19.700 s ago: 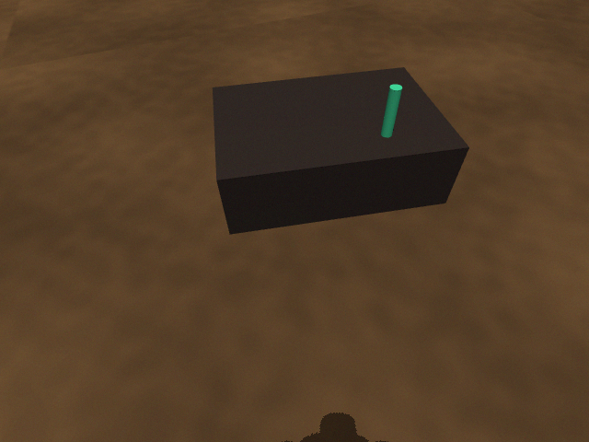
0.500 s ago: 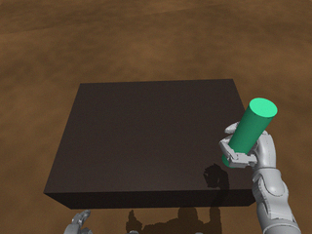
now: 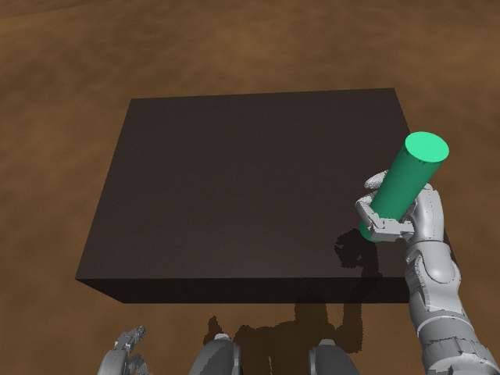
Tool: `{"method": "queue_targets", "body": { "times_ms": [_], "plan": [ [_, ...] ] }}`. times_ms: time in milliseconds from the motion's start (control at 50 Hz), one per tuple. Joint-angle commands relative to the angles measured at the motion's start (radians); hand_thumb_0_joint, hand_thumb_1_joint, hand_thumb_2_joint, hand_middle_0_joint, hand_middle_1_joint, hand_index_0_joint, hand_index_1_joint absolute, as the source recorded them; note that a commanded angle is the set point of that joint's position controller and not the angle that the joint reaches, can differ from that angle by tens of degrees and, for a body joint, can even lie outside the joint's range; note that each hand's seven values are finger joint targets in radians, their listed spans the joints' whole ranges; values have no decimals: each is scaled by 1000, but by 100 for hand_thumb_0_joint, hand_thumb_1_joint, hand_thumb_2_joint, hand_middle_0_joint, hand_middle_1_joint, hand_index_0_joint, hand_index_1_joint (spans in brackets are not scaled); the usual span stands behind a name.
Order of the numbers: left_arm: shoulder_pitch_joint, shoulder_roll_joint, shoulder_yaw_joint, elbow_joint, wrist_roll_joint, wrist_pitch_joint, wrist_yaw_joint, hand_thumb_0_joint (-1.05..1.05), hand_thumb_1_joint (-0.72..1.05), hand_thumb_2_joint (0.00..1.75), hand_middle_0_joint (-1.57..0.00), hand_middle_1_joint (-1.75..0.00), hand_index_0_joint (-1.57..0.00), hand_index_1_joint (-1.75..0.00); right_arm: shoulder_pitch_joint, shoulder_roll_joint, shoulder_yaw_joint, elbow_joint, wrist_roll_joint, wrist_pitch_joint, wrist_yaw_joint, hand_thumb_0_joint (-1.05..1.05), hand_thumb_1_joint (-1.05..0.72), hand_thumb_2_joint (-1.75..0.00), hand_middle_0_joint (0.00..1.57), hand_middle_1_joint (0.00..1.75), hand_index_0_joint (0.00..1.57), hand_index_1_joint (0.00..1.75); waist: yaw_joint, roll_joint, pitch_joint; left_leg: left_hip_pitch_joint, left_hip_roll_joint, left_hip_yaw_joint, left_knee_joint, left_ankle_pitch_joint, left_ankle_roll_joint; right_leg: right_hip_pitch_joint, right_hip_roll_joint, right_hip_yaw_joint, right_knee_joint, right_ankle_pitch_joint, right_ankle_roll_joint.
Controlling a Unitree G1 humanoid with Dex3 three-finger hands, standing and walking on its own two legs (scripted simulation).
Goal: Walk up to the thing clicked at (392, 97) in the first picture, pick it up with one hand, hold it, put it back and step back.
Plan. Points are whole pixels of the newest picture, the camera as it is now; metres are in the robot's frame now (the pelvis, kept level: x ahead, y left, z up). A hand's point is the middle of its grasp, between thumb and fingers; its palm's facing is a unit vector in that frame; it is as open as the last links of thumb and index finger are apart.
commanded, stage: crouch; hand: right
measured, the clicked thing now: (394, 196) +0.38 -0.18 +0.05
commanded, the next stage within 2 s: lower in 1.00 s
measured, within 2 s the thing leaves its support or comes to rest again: neither
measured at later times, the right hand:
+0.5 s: hand (353, 205) +0.45 -0.17 -0.11, palm faces +0.06 +1.00 +0.00, open 6.5 cm
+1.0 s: hand (346, 203) +0.49 -0.17 -0.17, palm faces +0.06 +1.00 -0.01, open 6.5 cm
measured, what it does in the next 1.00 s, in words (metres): lowers itself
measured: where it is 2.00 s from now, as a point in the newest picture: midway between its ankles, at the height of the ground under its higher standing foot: outside the picture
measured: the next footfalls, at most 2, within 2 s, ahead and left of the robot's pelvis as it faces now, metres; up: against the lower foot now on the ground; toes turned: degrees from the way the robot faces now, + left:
none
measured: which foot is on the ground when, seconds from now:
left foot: down 0.00-1.00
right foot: down 0.00-1.00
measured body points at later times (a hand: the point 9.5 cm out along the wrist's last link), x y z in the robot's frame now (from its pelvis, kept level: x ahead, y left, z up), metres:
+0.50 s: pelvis -0.03 +0.00 -0.12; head +0.15 -0.01 +0.29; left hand +0.04 +0.27 -0.25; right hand +0.45 -0.22 -0.11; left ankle +0.04 +0.13 -0.66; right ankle +0.03 -0.14 -0.66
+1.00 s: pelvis -0.03 -0.01 -0.18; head +0.17 -0.02 +0.22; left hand +0.03 +0.27 -0.30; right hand +0.48 -0.22 -0.17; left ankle +0.04 +0.13 -0.66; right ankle +0.03 -0.14 -0.66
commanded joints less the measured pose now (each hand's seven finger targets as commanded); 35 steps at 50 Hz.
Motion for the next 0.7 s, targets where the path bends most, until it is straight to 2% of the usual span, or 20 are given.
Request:
{"method": "queue_targets", "body": {
  "times_ms": [0, 20, 80, 100, 140, 180, 240, 260, 300, 320, 360, 420, 440, 500, 520, 540, 560, 580, 640, 680],
  "plan": [
    [64, 159, 58, -77, 13, -41, 0, 0, 90, 90, -21, -31, -21, -31, -474, -200, -81, -156, 7, -152, 13, 0, -52, -134, 141, 146, 142, 145, 31, -52, -452, 8, -24, -31, 9, 130, 25, 25, 36, 4, 6, 104, -39],
    [69, 159, 53, -83, 17, -38, -3, 0, 90, 90, -20, -31, -21, -31, -517, -234, -96, -181, 7, -169, 11, 0, -53, -133, 140, 145, 141, 145, 22, -80, -493, -4, -21, -36, 38, 141, 27, 15, 36, 0, 36, 126, -36],
    [94, 181, 64, -77, 23, -31, -12, 0, 89, 91, -20, -31, -20, -31, -554, -221, -98, -123, 6, -180, 19, 0, -51, -131, 138, 143, 139, 143, 29, -99, -586, -96, -29, -12, 128, 173, 36, -11, 37, 14, 111, 202, -33],
    [98, 171, 50, -78, 24, -27, -15, 0, 88, 91, -20, -31, -20, -31, -584, -238, -106, -123, 5, -183, 18, 0, -52, -132, 138, 143, 139, 143, 26, -115, -603, -115, -28, -13, 148, 189, 37, -9, 36, 12, 139, 231, -33],
    [116, 196, 68, -66, 24, -14, -17, 0, 88, 91, -20, -30, -20, -31, -603, -273, -138, -55, -5, -174, 15, 0, -53, -131, 138, 142, 139, 142, 39, -98, -620, -117, -26, -16, 174, 193, 37, -84, 38, 13, 176, 210, -38],
    [116, 183, 58, -80, 23, -7, -27, 0, 88, 91, -20, -31, -20, -31, -675, -260, -131, -91, -6, -169, 14, 0, -52, -131, 138, 142, 138, 142, 46, -81, -666, -133, -24, -15, 204, 200, 39, -121, 38, 17, 205, 205, -42],
    [131, 201, 67, -67, 24, 8, -36, 0, 89, 91, -20, -31, -20, -31, -670, -262, -138, -22, -15, -152, 11, 0, -53, -131, 137, 142, 138, 142, 58, -101, -665, -192, -24, -8, 239, 179, 43, -151, 38, 21, 240, 189, -40],
    [144, 214, 78, -61, 26, 12, -39, 0, 89, 91, -20, -31, -20, -31, -659, -272, -157, 25, -21, -145, 6, 0, -53, -131, 137, 142, 138, 142, 68, -83, -671, -193, -24, -6, 256, 191, 43, -182, 39, 23, 258, 191, -43],
    [146, 215, 78, -65, 29, 18, -43, 0, 90, 90, -20, -31, -20, -30, -726, -294, -170, -13, -31, -147, 1, 0, -54, -132, 138, 142, 139, 142, 75, -71, -710, -211, -26, -7, 277, 177, 40, -212, 40, 24, 290, 167, -47],
    [139, 211, 75, -65, 31, 21, -45, 0, 90, 90, -20, -31, -20, -30, -726, -330, -187, -22, -35, -147, 0, 0, -55, -132, 139, 143, 139, 143, 61, -100, -703, -207, -22, -15, 284, 168, 40, -238, 42, 14, 300, 152, -47],
    [145, 202, 70, -66, 30, 28, -46, 0, 90, 90, -20, -30, -20, -30, -763, -352, -212, -34, -38, -147, -8, 0, -53, -132, 138, 142, 139, 142, 64, -73, -726, -212, -25, -13, 304, 158, 39, -282, 42, 14, 323, 131, -52],
    [146, 202, 73, -66, 33, 32, -49, 0, 90, 90, -20, -30, -20, -30, -783, -329, -203, 12, -45, -139, -15, 0, -52, -132, 137, 142, 138, 142, 87, -46, -696, -239, -24, -22, 312, 98, 35, -369, 40, 13, 346, 52, -56],
    [135, 204, 69, -66, 33, 34, -48, 0, 90, 91, -20, -30, -20, -30, -826, -376, -220, -32, -49, -145, -17, 0, -53, -132, 137, 142, 138, 142, 76, -89, -699, -272, -21, -24, 319, 63, 38, -361, 40, 12, 345, 26, -52],
    [147, 208, 72, -61, 36, 38, -48, 0, 90, 90, -20, -30, -20, -30, -822, -358, -209, 20, -61, -132, -20, 0, -54, -131, 137, 141, 137, 141, 94, -93, -709, -300, -22, -22, 346, 65, 38, -388, 39, 16, 374, 25, -53],
    [152, 209, 70, -59, 38, 38, -47, 0, 90, 90, -20, -30, -20, -30, -841, -367, -206, 23, -68, -130, -20, 0, -53, -132, 138, 143, 139, 143, 96, -97, -729, -307, -22, -20, 362, 81, 38, -387, 38, 17, 387, 43, -53],
    [149, 211, 68, -60, 39, 43, -45, 0, 90, 90, -20, -30, -20, -30, -878, -412, -231, -21, -70, -135, -21, 0, -54, -133, 138, 143, 139, 143, 84, -136, -745, -331, -23, -16, 374, 81, 41, -365, 38, 18, 389, 50, -50],
    [161, 215, 70, -56, 39, 44, -45, 0, 90, 91, -20, -30, -20, -30, -879, -385, -211, 6, -73, -128, -20, 0, -54, -133, 139, 143, 140, 143, 99, -143, -757, -350, -23, -10, 386, 106, 43, -334, 35, 22, 395, 85, -48],
    [163, 213, 68, -56, 42, 47, -46, 0, 90, 90, -20, -30, -20, -30, -892, -396, -219, 10, -73, -124, -24, 0, -54, -133, 139, 144, 140, 144, 97, -151, -756, -355, -23, -7, 396, 106, 44, -349, 37, 22, 402, 85, -48],
    [154, 214, 66, -56, 43, 47, -48, 0, 89, 91, -20, -30, -20, -30, -877, -322, -179, 90, -73, -106, -15, 0, -55, -133, 139, 144, 140, 144, 121, -133, -696, -427, -25, 5, 415, 75, 46, -387, 35, 35, 419, 56, -47],
    [163, 229, 69, -56, 44, 52, -48, 0, 90, 90, -20, -30, -20, -30, -937, -425, -228, 15, -86, -113, -21, 0, -52, -133, 138, 143, 139, 143, 99, -181, -749, -450, -22, 4, 441, 78, 50, -356, 33, 39, 427, 76, -43]
  ]
}}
